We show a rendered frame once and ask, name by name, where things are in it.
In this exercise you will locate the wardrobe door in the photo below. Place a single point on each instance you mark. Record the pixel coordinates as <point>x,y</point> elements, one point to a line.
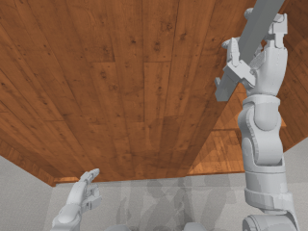
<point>126,86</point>
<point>13,133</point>

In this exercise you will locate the right robot hand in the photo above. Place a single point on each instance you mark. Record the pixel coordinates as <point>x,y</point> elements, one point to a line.
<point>268,67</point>

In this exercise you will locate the left robot hand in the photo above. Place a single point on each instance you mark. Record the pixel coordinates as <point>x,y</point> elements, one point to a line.
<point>81,195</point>

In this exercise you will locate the robot left forearm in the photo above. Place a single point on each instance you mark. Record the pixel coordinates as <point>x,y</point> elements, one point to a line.
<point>68,219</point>

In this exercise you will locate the handle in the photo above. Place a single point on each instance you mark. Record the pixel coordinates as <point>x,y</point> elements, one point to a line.
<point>260,19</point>

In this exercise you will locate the robot right forearm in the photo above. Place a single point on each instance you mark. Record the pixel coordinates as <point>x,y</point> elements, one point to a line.
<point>263,157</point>

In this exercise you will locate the robot right upper arm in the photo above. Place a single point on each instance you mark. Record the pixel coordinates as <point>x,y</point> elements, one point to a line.
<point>267,223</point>

